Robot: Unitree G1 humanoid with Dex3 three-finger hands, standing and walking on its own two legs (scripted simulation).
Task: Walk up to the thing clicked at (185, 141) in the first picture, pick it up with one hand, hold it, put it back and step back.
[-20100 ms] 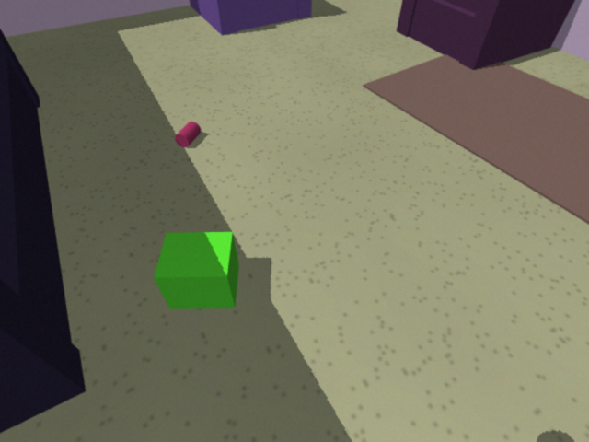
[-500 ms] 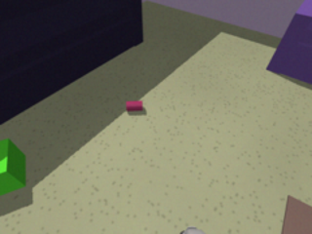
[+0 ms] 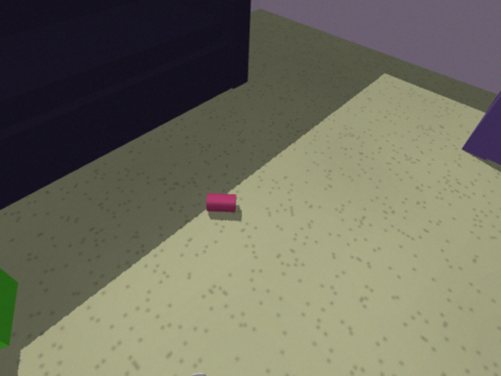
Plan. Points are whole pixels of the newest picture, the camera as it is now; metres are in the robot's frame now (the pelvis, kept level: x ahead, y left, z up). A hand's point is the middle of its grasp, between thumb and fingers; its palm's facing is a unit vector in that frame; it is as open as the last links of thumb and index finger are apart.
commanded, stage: walk up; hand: left
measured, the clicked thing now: (221, 202) +1.01 +0.17 -0.71
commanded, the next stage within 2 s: none
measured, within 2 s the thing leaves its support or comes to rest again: neither
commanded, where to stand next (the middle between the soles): +0.63 -0.07 m, yaw +0 degrees
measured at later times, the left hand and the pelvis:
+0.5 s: hand (144, 298) +0.28 +0.22 -0.11, palm faces -0.02 -0.91 -0.41, open 7.4 cm; pelvis +0.21 -0.06 +0.00, yaw -1 degrees
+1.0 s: hand (164, 244) +0.42 +0.22 -0.14, palm faces -0.04 -0.94 -0.33, open 7.4 cm; pelvis +0.38 -0.05 +0.01, yaw +1 degrees
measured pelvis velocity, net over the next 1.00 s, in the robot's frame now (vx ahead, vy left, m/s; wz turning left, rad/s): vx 0.38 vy -0.05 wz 0.02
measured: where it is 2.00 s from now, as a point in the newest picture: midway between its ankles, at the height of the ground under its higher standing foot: (270, 302)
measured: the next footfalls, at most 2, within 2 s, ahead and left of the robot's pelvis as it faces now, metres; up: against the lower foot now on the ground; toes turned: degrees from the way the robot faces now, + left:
right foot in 0.38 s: +0.30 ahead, -0.18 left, +0.00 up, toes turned -7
left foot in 0.80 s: +0.45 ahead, +0.07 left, +0.00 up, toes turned +7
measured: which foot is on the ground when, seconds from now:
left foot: down 0.00-0.40, up 0.42-0.78, down 0.80-1.00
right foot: down 0.00-0.02, up 0.04-0.36, down 0.38-0.82, up 0.84-1.00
